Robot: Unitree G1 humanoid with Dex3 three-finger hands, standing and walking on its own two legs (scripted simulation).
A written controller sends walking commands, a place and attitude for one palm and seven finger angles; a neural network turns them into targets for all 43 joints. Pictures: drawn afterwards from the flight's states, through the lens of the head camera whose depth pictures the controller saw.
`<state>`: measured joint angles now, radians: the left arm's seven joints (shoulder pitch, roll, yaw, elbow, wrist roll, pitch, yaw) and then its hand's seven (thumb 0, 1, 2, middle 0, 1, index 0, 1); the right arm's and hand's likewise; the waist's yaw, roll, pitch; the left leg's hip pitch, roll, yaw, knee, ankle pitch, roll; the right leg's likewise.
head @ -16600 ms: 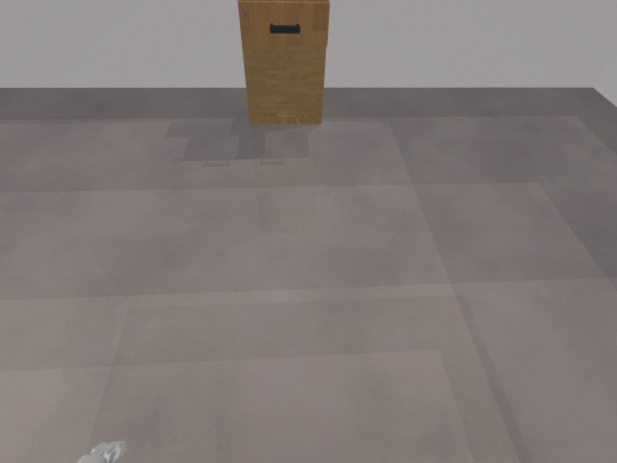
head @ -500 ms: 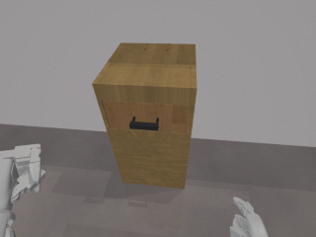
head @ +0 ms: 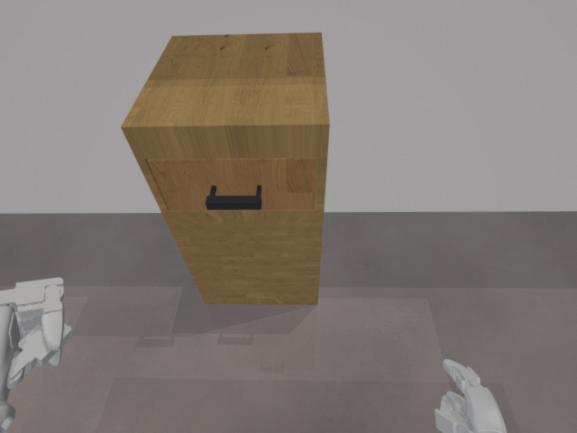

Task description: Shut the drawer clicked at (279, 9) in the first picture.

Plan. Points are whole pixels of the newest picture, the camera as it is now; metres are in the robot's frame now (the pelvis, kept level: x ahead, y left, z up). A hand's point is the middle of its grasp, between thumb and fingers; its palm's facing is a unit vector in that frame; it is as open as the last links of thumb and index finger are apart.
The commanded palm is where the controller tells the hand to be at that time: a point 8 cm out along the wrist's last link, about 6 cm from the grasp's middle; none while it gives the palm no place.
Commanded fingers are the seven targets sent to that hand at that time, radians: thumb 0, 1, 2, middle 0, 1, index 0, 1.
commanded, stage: step back with the hand held close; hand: left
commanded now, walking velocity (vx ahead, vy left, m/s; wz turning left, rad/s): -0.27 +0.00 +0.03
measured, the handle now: (235, 196) +0.64 +0.17 -0.13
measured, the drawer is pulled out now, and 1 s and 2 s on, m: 0.00 0.00 0.00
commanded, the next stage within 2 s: stop stepping back and stand still in 1.04 s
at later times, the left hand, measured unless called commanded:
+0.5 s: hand out of the picture +0.12 +0.26 +0.14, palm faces +0.36 -0.79 -0.49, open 3.2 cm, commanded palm +0.05 +0.30 +0.17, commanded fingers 0.00 0.90 0.90 -1.40 -1.60 -1.40 -1.60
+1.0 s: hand out of the picture +0.02 +0.28 +0.17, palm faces +0.42 -0.78 -0.46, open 3.2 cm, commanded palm -0.05 +0.31 +0.17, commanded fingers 0.00 0.90 0.90 -1.40 -1.60 -1.40 -1.60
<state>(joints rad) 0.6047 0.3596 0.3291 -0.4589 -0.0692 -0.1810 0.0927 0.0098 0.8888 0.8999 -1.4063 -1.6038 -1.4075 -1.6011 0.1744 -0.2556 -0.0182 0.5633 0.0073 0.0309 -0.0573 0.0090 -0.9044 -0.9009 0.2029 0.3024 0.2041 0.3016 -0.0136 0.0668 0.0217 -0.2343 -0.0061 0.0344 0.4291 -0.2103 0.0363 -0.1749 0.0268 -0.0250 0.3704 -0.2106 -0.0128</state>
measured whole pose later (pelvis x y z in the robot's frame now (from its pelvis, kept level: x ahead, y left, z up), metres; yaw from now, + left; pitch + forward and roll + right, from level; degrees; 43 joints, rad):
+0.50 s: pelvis -0.07 +0.02 -0.02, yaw +3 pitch +0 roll -2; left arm 0.60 0.39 0.36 -0.55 -0.01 -0.22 0.12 0.01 0.89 0.90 -1.41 -1.60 -1.41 -1.60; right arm 0.19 -0.22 0.01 0.51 0.00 -0.01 -0.08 0.01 -0.90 -0.90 0.21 0.30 0.21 0.30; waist -0.01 0.02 0.03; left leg -0.41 -0.04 0.03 0.57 -0.18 0.08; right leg -0.34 0.03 0.03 0.57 -0.23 0.02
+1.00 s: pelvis -0.16 +0.02 -0.02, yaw +5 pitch +4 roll -6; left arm 0.60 0.48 0.45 -0.66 -0.04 -0.28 0.15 0.01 0.88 0.90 -1.41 -1.60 -1.41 -1.60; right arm 0.21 -0.17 -0.02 0.61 -0.02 -0.09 -0.03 0.01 -0.90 -0.90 0.20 0.30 0.20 0.30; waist -0.03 0.01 -0.02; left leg -0.56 0.07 0.04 0.44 0.03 0.07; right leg -0.29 0.10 -0.01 0.93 -0.52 -0.01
